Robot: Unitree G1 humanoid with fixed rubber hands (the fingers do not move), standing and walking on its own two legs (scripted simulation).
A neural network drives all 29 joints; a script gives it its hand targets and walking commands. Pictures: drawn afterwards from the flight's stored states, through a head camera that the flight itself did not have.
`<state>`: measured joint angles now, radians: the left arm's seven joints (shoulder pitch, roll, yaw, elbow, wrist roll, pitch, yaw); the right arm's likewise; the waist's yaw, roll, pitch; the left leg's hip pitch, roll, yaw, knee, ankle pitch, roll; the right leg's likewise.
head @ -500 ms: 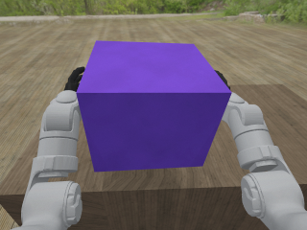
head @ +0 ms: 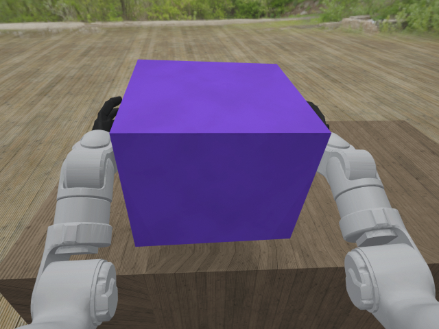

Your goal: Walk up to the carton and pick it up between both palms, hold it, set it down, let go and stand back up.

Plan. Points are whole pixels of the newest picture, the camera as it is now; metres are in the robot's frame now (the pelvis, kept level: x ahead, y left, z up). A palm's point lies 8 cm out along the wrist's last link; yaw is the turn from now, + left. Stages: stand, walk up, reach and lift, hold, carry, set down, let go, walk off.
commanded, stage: hold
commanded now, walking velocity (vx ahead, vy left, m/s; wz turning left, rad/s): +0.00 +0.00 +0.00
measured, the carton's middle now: (212, 147) +0.39 +0.02 +0.21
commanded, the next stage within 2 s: set down in 0.22 s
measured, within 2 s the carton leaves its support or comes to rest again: neither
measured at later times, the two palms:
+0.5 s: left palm (101, 133) +0.37 +0.20 +0.26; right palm (316, 133) +0.37 -0.17 +0.25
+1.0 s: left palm (108, 148) +0.40 +0.21 +0.21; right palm (300, 143) +0.41 -0.16 +0.20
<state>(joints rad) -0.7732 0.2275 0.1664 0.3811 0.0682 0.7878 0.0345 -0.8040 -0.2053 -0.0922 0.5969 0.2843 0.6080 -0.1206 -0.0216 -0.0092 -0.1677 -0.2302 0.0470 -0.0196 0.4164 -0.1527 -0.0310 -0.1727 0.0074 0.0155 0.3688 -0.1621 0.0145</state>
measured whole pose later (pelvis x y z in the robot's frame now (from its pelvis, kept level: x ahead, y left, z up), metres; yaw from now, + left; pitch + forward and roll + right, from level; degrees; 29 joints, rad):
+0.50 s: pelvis +0.00 +0.00 +0.00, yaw +0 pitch -3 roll -1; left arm -0.80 0.22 0.21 0.49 0.11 0.66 0.01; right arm -0.85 -0.20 -0.09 0.71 0.21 0.49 -0.08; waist -0.02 -0.01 -0.17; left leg -0.20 0.04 -0.02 0.41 -0.15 -0.03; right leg -0.14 0.00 0.02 0.37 -0.17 0.02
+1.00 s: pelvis +0.03 +0.00 +0.00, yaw +0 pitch -4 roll -1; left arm -0.68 0.19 0.24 0.49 0.14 0.51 -0.01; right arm -0.80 -0.15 -0.09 0.79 0.15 0.31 -0.05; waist -0.02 -0.01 -0.11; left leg -0.13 0.04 -0.02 0.38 -0.19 -0.03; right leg -0.07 -0.01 0.01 0.33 -0.20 0.02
